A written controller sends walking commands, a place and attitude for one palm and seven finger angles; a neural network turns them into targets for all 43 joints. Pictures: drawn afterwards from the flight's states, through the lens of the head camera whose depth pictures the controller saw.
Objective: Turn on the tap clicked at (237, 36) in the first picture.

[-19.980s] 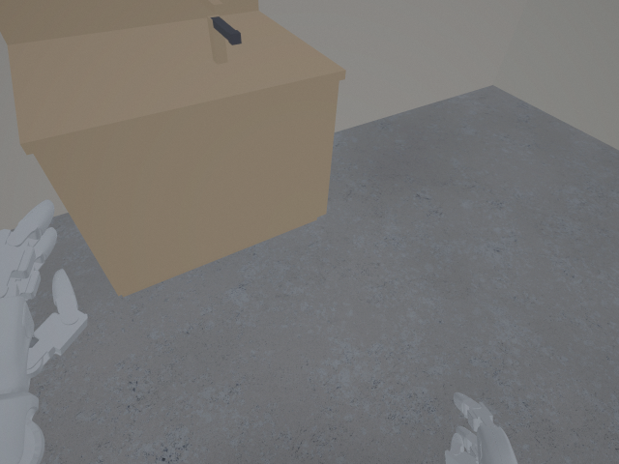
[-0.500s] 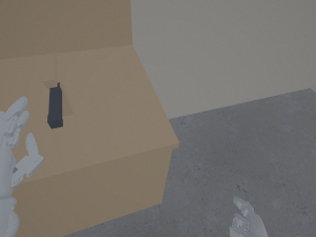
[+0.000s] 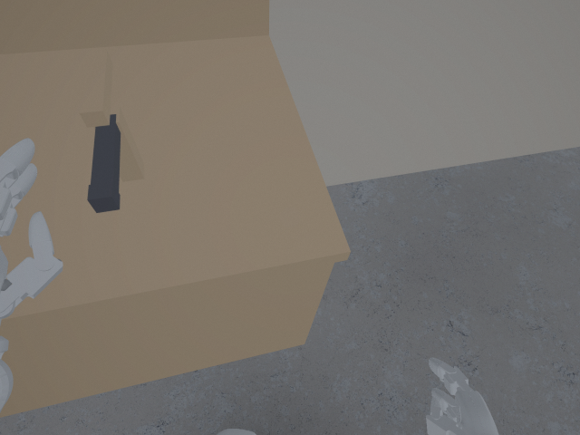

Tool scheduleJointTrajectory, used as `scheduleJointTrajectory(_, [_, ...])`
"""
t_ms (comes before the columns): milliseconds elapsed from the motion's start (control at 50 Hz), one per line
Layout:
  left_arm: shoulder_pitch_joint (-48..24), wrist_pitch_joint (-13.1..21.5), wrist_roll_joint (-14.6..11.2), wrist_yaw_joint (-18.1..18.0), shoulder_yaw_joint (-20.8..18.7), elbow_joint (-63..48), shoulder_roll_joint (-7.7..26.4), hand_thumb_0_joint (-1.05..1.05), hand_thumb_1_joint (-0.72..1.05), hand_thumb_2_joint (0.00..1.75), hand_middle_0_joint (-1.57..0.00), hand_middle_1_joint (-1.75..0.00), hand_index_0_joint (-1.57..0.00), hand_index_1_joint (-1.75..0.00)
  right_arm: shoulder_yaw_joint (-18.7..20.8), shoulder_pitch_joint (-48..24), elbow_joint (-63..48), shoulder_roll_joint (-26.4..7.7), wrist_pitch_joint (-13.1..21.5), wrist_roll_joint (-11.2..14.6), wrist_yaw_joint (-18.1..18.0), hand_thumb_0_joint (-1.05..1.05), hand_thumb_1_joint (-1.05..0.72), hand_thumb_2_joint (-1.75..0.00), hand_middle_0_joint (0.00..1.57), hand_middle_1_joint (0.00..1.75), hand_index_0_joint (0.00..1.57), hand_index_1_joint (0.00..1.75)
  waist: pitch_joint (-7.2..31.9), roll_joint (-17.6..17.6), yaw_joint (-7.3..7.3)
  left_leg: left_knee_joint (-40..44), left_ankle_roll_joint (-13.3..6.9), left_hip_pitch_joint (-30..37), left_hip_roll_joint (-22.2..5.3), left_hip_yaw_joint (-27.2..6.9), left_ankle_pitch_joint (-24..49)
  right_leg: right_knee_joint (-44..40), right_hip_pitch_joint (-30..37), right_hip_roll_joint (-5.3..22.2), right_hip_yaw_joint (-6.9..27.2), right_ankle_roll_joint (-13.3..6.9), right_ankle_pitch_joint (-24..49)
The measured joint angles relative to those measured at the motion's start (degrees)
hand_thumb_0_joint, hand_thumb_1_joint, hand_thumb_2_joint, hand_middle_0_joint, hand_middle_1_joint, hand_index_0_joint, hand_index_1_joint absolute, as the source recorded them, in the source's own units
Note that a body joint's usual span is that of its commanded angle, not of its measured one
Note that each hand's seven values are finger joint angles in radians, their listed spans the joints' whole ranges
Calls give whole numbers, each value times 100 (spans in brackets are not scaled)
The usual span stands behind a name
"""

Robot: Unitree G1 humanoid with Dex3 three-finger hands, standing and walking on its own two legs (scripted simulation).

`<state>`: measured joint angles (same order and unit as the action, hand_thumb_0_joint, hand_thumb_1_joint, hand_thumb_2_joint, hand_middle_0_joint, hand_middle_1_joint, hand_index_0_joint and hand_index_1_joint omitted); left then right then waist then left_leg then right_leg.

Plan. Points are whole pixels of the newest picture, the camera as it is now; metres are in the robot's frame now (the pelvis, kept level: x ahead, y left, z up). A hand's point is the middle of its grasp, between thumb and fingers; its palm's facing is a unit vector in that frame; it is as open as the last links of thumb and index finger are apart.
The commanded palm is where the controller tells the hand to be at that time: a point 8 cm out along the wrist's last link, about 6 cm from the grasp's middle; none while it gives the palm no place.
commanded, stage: come to a stop and stand still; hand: left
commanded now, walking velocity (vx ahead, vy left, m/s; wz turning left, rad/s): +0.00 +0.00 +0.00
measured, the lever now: (104, 197) +0.36 +0.29 +0.09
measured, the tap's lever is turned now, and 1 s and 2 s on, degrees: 0 0 0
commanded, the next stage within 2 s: look again from close up in 0.62 s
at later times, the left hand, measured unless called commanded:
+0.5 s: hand (42, 289) +0.21 +0.26 +0.16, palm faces +0.33 -0.88 -0.35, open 7.4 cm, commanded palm +0.15 +0.30 +0.18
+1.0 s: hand (30, 291) +0.21 +0.27 +0.16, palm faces +0.33 -0.87 -0.36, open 7.4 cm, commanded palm +0.15 +0.30 +0.18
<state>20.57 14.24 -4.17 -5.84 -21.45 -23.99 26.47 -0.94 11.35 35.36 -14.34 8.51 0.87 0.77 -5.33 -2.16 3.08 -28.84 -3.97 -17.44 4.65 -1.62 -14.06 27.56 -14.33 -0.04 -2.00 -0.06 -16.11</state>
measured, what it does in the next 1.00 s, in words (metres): stands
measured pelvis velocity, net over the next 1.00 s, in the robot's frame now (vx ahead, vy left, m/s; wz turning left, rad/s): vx -0.02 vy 0.03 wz -0.04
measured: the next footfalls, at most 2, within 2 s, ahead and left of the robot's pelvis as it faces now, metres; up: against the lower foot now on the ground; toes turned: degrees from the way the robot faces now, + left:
none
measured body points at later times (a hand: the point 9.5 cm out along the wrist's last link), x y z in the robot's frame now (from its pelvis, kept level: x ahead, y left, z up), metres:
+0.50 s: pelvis -0.02 +0.02 +0.00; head +0.01 +0.05 +0.45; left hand +0.19 +0.30 +0.18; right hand +0.16 -0.20 -0.07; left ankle +0.00 +0.07 -0.74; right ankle -0.02 -0.12 -0.74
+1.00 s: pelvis -0.02 +0.03 +0.00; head +0.00 +0.05 +0.45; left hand +0.18 +0.31 +0.18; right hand +0.15 -0.20 -0.07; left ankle +0.00 +0.07 -0.74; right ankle -0.02 -0.12 -0.74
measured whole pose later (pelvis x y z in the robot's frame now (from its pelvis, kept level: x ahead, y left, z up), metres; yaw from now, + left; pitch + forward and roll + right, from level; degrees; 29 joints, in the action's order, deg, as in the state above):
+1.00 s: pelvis -0.02 +0.03 +0.00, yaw -2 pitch -1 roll -2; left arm 23.7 10.4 -1.7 -5.5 -19.2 -27.6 20.8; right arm -1.7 10.3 32.8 -11.6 4.9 0.4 -1.7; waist -3.2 -1.1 1.7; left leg -26.3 -5.9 -14.0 4.6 0.9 -11.7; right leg 22.6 -10.5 0.1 0.5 1.9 -11.5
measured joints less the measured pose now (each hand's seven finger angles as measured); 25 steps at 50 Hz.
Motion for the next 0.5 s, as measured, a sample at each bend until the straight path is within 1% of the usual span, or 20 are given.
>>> scheduleJointTrajectory(40, [4, 20, -17, -37, -83, -262, 11, 2, 88, 90, -21, -31, -21, -31, 16, -94, -76, -7, 30, 10, 47, 1, -90, -90, 20, 30, 21, 30, -7, -11, -28, -9, -14, -1, 15, 17, 3, 36, -18, 17, 15, 14, -8])
scheduleJointTrajectory(100, [216, 119, -17, -28, -127, -617, -15, 2, 89, 90, -21, -30, -21, -31, 50, -217, -190, 28, 18, 12, 93, 1, -90, -90, 20, 30, 21, 30, 62, 34, -96, -11, -35, 8, 15, 59, 4, 29, -13, 19, 56, 39, 6])
scheduleJointTrajectory(180, [505, 165, -8, 56, -131, -635, -68, 2, 89, 90, -21, -30, -21, -31, 65, -336, -239, 112, -125, 41, 46, 1, -90, -90, 20, 30, 21, 30, 188, 135, -136, 18, -56, 47, -24, 116, 17, -108, 54, -17, 116, 65, 111])
scheduleJointTrajectory(260, [498, -32, 14, 100, -107, -265, -208, 1, 89, 90, -21, -30, -21, -31, 25, -350, -238, 168, -283, 52, -73, 1, -90, -90, 20, 30, 21, 30, 230, 172, -110, 81, -86, 113, -38, 157, 72, -216, 127, -28, 158, 94, 210])
scheduleJointTrajectory(320, [384, -237, 70, 85, -3, -67, -424, 1, 89, 90, -21, -30, -21, -31, -19, -293, -248, 181, -351, 33, -138, 1, -90, -90, 20, 30, 21, 30, 210, 174, -75, 115, -111, 152, -40, 170, 117, -285, 180, -29, 170, 112, 277])
scheduleJointTrajectory(400, [263, -423, 175, 53, 184, -161, -658, 2, 89, 90, -21, -30, -21, -30, -84, -207, -247, 211, -374, 2, -181, 1, -90, -90, 20, 30, 21, 30, 154, 128, -52, 126, -141, 184, -43, 178, 156, -354, 238, -31, 175, 132, 351])
scheduleJointTrajectory(440, [235, -445, 223, 48, 250, -297, -685, 2, 89, 90, -21, -30, -21, -30, -112, -174, -249, 240, -364, -13, -186, 1, -90, -90, 20, 30, 21, 30, 133, 92, -61, 124, -149, 195, -43, 183, 168, -368, 255, -29, 178, 141, 374])
scheduleJointTrajectory(500, [230, -410, 250, 43, 251, -471, -609, 2, 89, 90, -21, -30, -21, -30, -139, -139, -268, 287, -367, -35, -194, 1, -90, -90, 20, 30, 21, 30, 141, 67, -113, 107, -158, 196, -50, 188, 174, -398, 277, -35, 181, 151, 404])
